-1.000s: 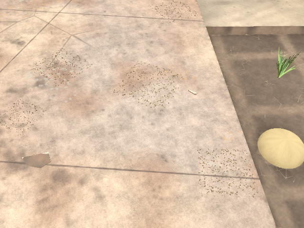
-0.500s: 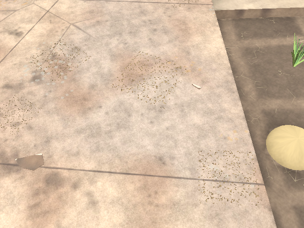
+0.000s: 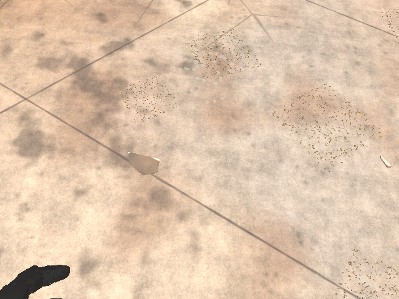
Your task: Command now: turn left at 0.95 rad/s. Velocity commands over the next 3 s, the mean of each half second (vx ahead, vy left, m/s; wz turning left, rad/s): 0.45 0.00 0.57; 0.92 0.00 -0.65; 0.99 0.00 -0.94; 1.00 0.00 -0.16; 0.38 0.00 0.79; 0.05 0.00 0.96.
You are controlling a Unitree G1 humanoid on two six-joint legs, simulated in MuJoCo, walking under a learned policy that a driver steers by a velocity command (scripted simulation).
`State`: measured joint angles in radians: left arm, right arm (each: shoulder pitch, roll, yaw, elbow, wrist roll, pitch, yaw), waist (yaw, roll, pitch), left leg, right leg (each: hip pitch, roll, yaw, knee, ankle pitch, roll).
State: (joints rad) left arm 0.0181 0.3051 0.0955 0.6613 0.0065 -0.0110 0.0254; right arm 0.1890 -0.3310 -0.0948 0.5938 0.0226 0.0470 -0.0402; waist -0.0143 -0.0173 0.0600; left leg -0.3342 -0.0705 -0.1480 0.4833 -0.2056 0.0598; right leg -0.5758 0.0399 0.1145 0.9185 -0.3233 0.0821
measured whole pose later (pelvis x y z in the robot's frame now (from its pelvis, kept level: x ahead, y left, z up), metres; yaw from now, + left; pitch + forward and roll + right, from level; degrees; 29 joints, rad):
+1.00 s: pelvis +0.49 +0.10 -0.04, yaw -6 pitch +2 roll +2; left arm -0.03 0.32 0.03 0.65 0.02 -0.01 -0.09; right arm 0.51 -0.27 -0.03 0.89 -0.04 -0.07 -0.03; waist -0.05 -0.03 0.04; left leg 0.29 0.01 0.31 0.32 -0.47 -0.06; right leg -0.69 0.02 -0.17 0.76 -0.11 -0.19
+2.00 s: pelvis +1.31 -0.25 -0.01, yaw -38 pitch +1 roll +0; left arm 0.18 0.27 0.01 0.77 0.05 -0.07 -0.01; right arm 0.41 -0.26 -0.02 0.89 0.00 -0.06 0.02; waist -0.06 0.01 0.04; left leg -0.35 0.06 -0.03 1.25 -0.27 0.08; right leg -0.34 0.03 -0.11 0.57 -0.25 -0.08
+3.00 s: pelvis +1.65 -0.55 -0.01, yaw +17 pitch +1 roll -2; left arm 0.10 0.26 0.06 0.67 0.02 0.02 0.05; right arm 0.20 -0.34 -0.08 0.56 0.02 0.07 -0.01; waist 0.01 0.03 0.08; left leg -0.56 0.07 -0.03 1.08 -0.37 -0.10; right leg -0.30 -0.02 -0.09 0.42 -0.14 -0.01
